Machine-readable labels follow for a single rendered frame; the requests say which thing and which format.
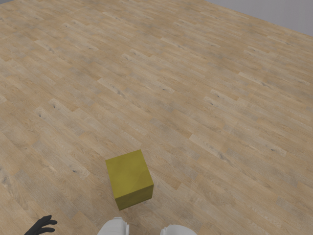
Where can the robot left thigh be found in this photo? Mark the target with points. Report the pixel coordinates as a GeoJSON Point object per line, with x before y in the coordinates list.
{"type": "Point", "coordinates": [115, 227]}

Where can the robot right thigh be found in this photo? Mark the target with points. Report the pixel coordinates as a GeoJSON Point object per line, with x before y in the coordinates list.
{"type": "Point", "coordinates": [177, 230]}

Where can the robot thigh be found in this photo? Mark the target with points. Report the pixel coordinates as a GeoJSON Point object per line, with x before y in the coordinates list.
{"type": "Point", "coordinates": [177, 230]}
{"type": "Point", "coordinates": [115, 227]}

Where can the carton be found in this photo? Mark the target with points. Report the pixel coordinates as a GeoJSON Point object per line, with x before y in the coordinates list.
{"type": "Point", "coordinates": [130, 179]}

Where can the robot left hand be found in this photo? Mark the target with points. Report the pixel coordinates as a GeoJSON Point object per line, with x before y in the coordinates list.
{"type": "Point", "coordinates": [37, 229]}

